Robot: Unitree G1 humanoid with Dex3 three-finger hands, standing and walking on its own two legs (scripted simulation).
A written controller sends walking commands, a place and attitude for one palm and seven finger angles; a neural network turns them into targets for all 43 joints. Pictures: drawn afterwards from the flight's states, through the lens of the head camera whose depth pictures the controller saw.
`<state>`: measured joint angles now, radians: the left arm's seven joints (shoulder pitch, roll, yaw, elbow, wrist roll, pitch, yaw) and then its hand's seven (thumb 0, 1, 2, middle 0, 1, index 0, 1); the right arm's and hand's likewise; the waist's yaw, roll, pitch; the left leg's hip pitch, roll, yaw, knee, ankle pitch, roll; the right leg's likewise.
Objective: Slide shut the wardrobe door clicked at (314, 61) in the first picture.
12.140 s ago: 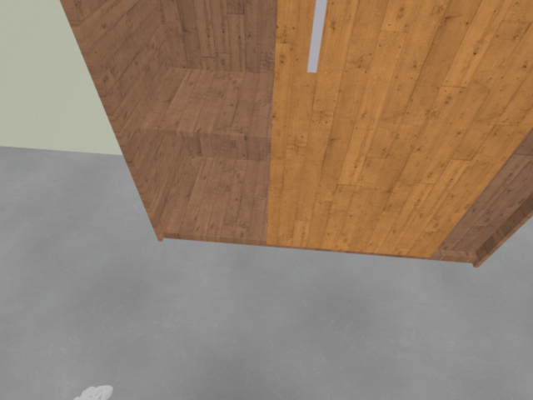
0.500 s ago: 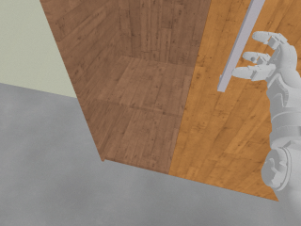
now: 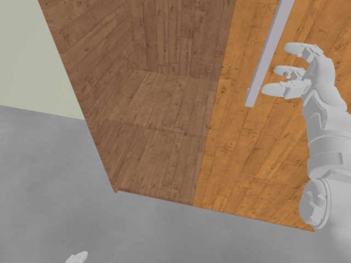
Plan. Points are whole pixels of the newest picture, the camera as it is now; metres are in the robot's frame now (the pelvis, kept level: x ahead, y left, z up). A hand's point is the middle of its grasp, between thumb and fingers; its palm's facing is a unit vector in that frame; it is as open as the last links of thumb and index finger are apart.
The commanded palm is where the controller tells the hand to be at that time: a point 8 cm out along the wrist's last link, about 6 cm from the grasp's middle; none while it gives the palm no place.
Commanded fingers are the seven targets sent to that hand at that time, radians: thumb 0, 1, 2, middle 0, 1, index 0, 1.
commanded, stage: slide the fingers in behind the handle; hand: right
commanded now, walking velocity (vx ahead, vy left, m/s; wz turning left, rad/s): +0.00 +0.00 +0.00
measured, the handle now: (269, 41) +0.54 -0.14 +0.27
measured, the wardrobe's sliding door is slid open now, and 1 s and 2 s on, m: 0.47 0.47 0.47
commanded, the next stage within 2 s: grip the handle and tug to test in 1.40 s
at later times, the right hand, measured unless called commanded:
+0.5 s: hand (272, 69) +0.49 -0.15 +0.23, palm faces +0.12 +0.99 +0.02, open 14.0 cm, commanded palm +0.46 -0.19 +0.23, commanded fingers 0.00 0.50 -0.30 0.30 1.20 0.30 1.20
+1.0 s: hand (265, 69) +0.49 -0.14 +0.23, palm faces +0.13 +0.99 +0.02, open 13.9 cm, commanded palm +0.47 -0.17 +0.23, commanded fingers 0.00 0.50 -0.30 0.30 1.20 0.30 1.20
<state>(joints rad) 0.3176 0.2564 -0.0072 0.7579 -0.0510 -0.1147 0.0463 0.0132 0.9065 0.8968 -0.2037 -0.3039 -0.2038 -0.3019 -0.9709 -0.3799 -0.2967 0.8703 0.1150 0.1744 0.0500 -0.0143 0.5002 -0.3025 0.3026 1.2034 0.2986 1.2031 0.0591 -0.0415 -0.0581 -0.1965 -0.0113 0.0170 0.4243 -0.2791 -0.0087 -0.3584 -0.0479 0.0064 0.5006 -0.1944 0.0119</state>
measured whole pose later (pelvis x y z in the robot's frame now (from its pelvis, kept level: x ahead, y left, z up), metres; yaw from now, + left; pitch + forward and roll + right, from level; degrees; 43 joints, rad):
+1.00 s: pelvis +0.00 +0.00 +0.00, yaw -1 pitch +5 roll +2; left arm 0.32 0.25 0.00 0.79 -0.03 -0.13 0.02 0.01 0.91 0.90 -0.20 -0.30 -0.20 -0.30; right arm -1.11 -0.30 -0.24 1.01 0.10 0.12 -0.06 -0.01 0.50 -0.30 0.31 1.21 0.30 1.25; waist 0.06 -0.04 -0.05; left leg -0.25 -0.01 0.04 0.47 -0.30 -0.01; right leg -0.41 -0.04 0.03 0.53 -0.20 0.01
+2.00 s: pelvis +0.00 +0.00 +0.00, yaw +0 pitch +5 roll +1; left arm 0.34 0.25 0.00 0.77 -0.04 -0.11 0.02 0.01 0.91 0.90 -0.20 -0.30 -0.20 -0.30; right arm -1.07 -0.33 -0.28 0.98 0.08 0.12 -0.04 0.00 -0.27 -0.63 0.38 1.31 0.38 1.31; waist 0.09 -0.04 -0.05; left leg -0.25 -0.01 0.01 0.46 -0.29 -0.01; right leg -0.40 -0.05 0.00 0.53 -0.21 0.01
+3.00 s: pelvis +0.04 +0.01 +0.01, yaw +3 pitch +2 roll +0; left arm 0.23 0.24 0.01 0.72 -0.05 -0.02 0.04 0.01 0.91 0.90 -0.20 -0.30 -0.20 -0.30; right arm -0.69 -0.22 -0.26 0.36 0.13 0.39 -0.08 0.02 -0.76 -0.77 0.28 1.38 0.31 1.35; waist 0.04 -0.05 -0.07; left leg -0.09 -0.01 -0.04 0.37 -0.30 0.00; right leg -0.22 -0.06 -0.05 0.42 -0.23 0.02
